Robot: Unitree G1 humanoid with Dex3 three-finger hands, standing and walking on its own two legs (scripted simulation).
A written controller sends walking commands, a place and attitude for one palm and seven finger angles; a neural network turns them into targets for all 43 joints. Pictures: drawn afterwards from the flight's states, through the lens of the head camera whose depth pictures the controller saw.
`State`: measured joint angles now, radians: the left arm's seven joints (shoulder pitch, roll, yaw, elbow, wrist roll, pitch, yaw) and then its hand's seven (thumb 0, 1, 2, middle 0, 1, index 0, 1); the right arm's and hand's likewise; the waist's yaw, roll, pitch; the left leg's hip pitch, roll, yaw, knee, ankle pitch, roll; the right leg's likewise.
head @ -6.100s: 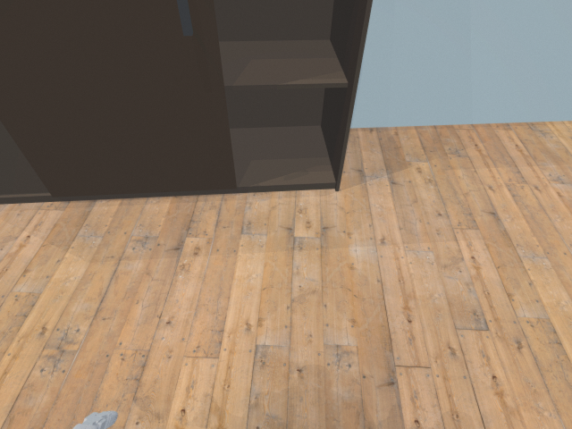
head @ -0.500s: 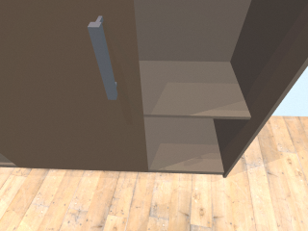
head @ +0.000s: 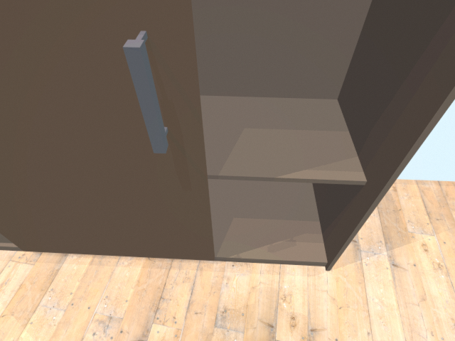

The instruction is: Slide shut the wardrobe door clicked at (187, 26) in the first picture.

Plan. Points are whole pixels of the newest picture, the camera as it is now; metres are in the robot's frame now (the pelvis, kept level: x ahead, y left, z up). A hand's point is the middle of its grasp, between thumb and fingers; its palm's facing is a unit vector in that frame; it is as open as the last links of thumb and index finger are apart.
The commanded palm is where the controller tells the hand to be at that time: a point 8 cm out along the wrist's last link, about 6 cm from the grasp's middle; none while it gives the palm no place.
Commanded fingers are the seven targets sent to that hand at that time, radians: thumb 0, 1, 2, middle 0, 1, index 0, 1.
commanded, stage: look again from close up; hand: left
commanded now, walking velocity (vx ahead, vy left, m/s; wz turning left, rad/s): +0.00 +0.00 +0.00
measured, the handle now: (152, 97) +0.52 +0.19 +0.16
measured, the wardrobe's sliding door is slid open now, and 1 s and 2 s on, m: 0.50 0.50 0.50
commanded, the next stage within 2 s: raise the hand with hooked fingers in 0.28 s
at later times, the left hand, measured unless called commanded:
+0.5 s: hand out of the picture +0.11 +0.20 -0.10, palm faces +0.24 -0.95 -0.22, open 7.3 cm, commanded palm +0.10 +0.24 -0.05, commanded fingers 0.00 0.74 0.83 -0.21 -0.41 -0.21 -0.41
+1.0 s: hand (88, 334) +0.13 +0.21 +0.02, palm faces +0.07 -1.00 -0.06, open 9.8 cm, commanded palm +0.12 +0.27 +0.02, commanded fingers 0.00 0.15 0.58 -0.25 -0.78 -0.25 -0.78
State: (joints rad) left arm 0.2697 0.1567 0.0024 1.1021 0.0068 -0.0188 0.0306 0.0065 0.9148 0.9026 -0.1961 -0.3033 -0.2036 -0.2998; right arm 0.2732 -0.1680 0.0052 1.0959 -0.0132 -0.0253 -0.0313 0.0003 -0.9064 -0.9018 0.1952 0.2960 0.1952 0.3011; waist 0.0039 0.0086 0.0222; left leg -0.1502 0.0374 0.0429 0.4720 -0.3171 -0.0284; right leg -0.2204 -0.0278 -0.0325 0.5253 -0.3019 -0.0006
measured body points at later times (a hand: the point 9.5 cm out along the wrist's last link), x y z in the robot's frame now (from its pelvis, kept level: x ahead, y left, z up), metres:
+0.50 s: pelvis -0.01 +0.00 +0.00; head +0.01 -0.01 +0.45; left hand +0.09 +0.25 -0.08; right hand +0.04 -0.24 -0.14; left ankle -0.04 +0.14 -0.74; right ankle -0.01 -0.12 -0.74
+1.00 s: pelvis -0.07 +0.01 -0.06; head -0.05 +0.02 +0.39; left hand +0.12 +0.27 +0.03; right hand +0.16 -0.19 -0.10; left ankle -0.04 +0.14 -0.74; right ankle -0.01 -0.12 -0.74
